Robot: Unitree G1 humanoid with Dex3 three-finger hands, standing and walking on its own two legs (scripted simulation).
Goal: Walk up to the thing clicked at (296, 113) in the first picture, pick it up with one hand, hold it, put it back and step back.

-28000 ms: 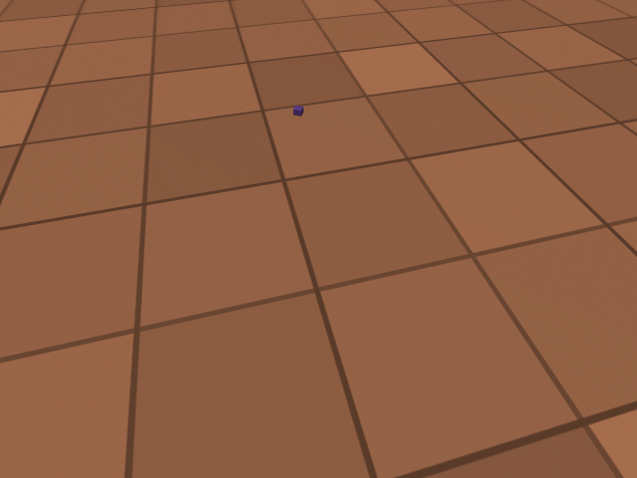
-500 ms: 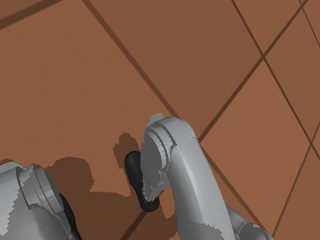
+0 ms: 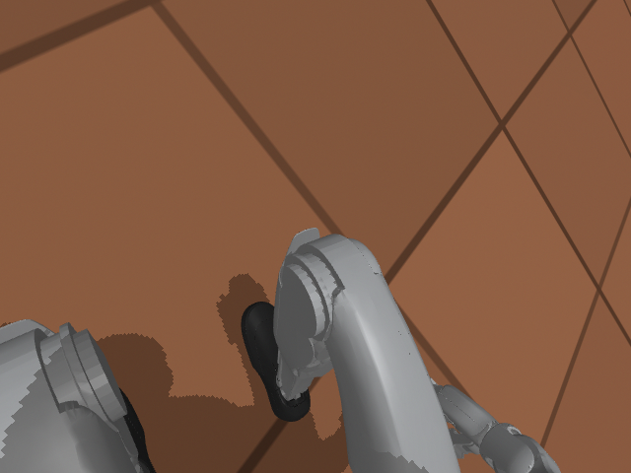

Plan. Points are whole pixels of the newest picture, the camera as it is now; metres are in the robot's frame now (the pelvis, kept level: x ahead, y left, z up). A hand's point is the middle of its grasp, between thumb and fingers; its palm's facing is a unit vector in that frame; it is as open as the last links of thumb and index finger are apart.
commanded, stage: close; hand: left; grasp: from above
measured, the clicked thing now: out of the picture +0.45 +0.34 -0.28
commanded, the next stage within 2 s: settle in 1.78 s
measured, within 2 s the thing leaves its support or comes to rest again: neither
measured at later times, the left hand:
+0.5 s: hand out of the picture +0.44 +0.31 -0.25, palm faces -0.41 -0.09 -0.91, open 12.3 cm
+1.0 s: hand out of the picture +0.43 +0.34 -0.25, palm faces -0.52 -0.15 -0.84, open 10.9 cm
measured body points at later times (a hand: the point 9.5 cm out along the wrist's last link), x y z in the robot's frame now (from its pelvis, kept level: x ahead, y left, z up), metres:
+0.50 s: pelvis +0.00 +0.00 +0.00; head +0.26 +0.14 +0.33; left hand +0.45 +0.31 -0.20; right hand +0.08 -0.25 -0.06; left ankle +0.06 +0.12 -0.27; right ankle +0.12 -0.12 -0.26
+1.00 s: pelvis +0.00 +0.00 +0.00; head +0.28 +0.13 +0.33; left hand +0.46 +0.35 -0.20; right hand +0.06 -0.25 -0.05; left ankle +0.06 +0.12 -0.27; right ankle +0.12 -0.12 -0.26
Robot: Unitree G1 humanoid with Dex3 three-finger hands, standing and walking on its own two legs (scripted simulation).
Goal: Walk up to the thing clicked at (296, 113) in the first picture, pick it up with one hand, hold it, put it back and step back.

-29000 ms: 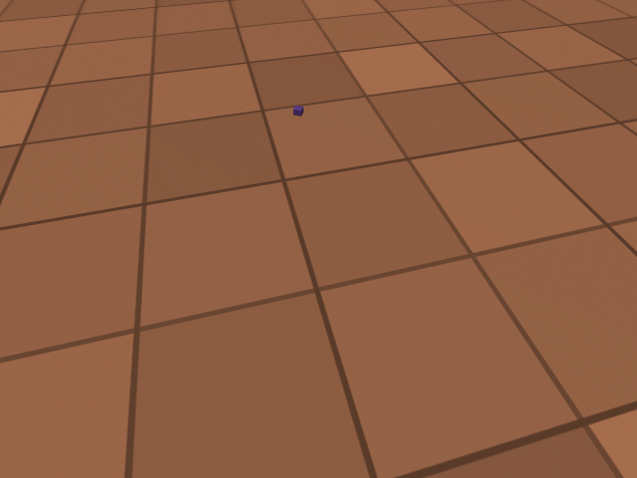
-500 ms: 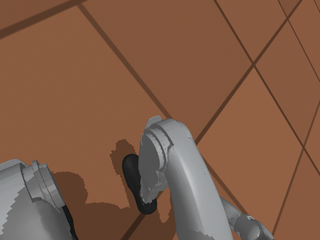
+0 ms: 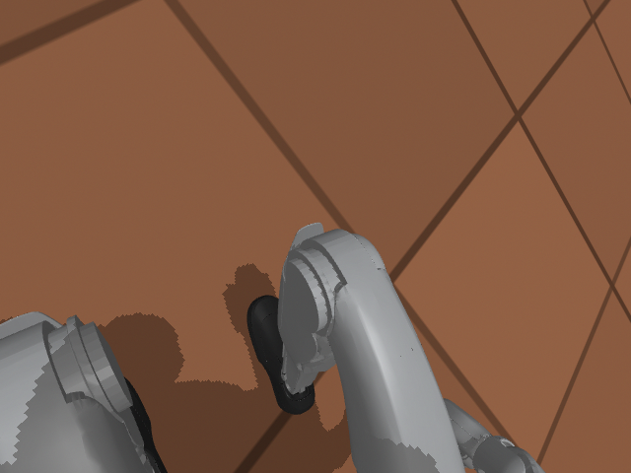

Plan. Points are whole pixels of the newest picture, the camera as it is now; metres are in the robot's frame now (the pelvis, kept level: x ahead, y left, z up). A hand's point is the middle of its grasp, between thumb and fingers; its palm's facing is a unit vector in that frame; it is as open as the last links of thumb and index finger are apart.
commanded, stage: close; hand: left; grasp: from above
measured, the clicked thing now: out of the picture +0.45 +0.34 -0.29
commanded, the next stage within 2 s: settle in 0.78 s
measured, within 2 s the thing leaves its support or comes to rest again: leaves its support in 1.06 s
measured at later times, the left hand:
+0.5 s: hand out of the picture +0.44 +0.33 -0.26, palm faces -0.39 -0.13 -0.91, open 8.8 cm
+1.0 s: hand out of the picture +0.43 +0.34 -0.25, palm faces -0.46 -0.14 -0.88, open 7.1 cm
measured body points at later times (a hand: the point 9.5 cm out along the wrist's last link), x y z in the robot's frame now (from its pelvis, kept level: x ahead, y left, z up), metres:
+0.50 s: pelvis +0.00 +0.00 +0.00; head +0.27 +0.15 +0.32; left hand +0.46 +0.33 -0.21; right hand +0.07 -0.26 -0.04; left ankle +0.06 +0.12 -0.27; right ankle +0.12 -0.12 -0.27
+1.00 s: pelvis +0.00 +0.00 -0.01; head +0.26 +0.14 +0.33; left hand +0.45 +0.34 -0.20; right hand +0.06 -0.25 -0.06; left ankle +0.06 +0.12 -0.27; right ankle +0.12 -0.12 -0.27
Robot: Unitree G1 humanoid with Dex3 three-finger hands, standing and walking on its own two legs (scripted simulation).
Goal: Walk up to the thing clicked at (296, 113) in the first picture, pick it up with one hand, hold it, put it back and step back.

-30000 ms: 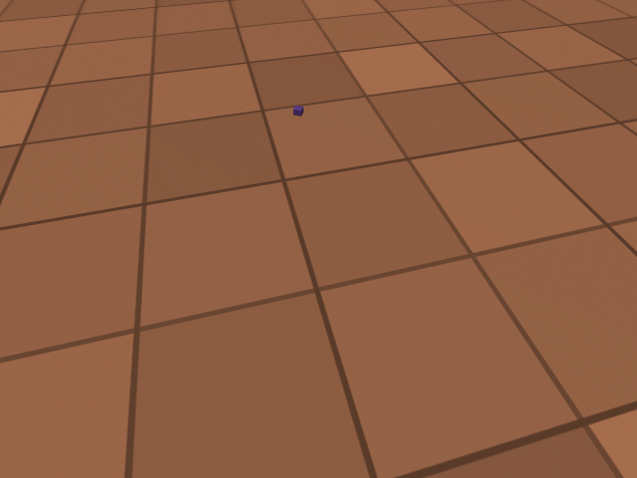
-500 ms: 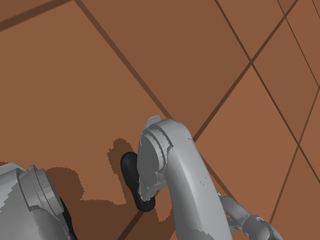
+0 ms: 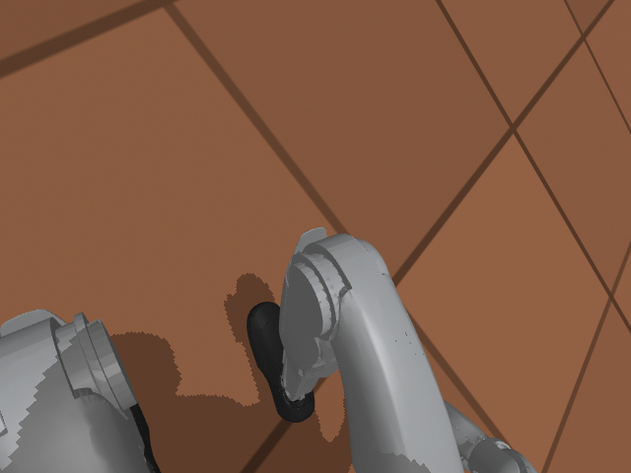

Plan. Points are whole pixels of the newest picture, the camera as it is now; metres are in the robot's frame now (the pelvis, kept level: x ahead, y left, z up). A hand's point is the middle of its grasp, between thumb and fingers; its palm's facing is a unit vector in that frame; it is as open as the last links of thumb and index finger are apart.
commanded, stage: settle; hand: left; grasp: from above
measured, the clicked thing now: out of the picture +0.45 +0.35 -0.28
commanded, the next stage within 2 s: lift in 0.70 s
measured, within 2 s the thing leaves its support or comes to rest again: leaves its support in 0.06 s
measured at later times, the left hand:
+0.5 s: hand out of the picture +0.43 +0.36 -0.16, palm faces -0.48 -0.09 -0.87, open 6.1 cm
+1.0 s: hand out of the picture +0.43 +0.36 -0.09, palm faces -0.43 -0.07 -0.90, open 5.9 cm
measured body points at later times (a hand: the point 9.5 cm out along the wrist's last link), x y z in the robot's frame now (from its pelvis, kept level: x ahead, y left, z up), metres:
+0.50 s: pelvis +0.00 +0.00 +0.02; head +0.24 +0.10 +0.38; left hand +0.45 +0.36 -0.11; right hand +0.08 -0.27 -0.07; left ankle +0.06 +0.12 -0.26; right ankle +0.12 -0.12 -0.26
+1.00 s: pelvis +0.00 +0.00 +0.05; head +0.22 +0.10 +0.43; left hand +0.44 +0.36 -0.04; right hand +0.09 -0.27 -0.05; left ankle +0.06 +0.12 -0.26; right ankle +0.12 -0.12 -0.26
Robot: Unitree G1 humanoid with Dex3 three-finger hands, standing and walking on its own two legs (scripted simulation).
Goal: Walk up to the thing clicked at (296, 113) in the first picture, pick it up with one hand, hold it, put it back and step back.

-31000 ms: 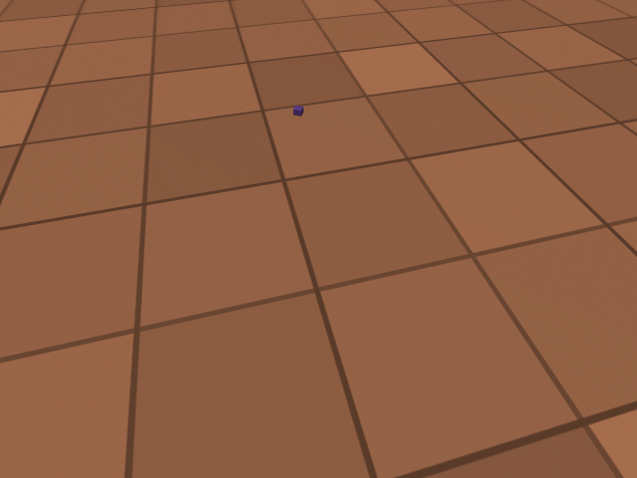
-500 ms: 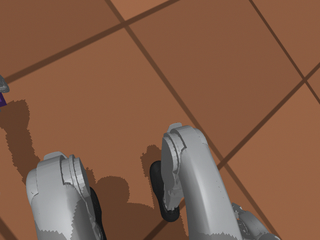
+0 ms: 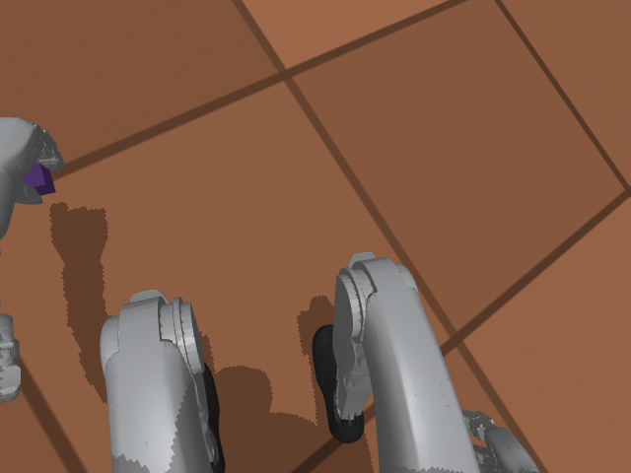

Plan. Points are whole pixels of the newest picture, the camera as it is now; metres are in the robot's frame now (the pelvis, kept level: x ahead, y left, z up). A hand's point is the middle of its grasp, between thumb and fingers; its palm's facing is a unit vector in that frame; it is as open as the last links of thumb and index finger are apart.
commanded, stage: lift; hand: left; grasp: from above
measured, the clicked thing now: (24, 175) +0.49 +0.32 -0.17
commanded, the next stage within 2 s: hold in 1.48 s
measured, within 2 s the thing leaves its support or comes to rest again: neither
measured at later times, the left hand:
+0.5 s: hand out of the picture +0.40 +0.31 +0.03, palm faces -0.43 -0.06 -0.90, open 5.8 cm
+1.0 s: hand out of the picture +0.34 +0.28 +0.23, palm faces -0.44 -0.09 -0.89, open 5.8 cm
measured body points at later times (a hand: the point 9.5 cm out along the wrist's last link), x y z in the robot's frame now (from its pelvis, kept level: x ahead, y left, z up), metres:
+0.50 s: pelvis +0.00 +0.00 +0.11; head +0.18 +0.05 +0.52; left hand +0.42 +0.31 +0.08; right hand +0.14 -0.27 +0.00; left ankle +0.08 +0.12 -0.31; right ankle +0.11 -0.13 -0.31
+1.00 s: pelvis +0.02 +0.00 +0.30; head +0.11 +0.02 +0.74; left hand +0.36 +0.28 +0.28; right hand +0.16 -0.25 +0.18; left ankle +0.08 +0.12 -0.31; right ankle +0.11 -0.13 -0.31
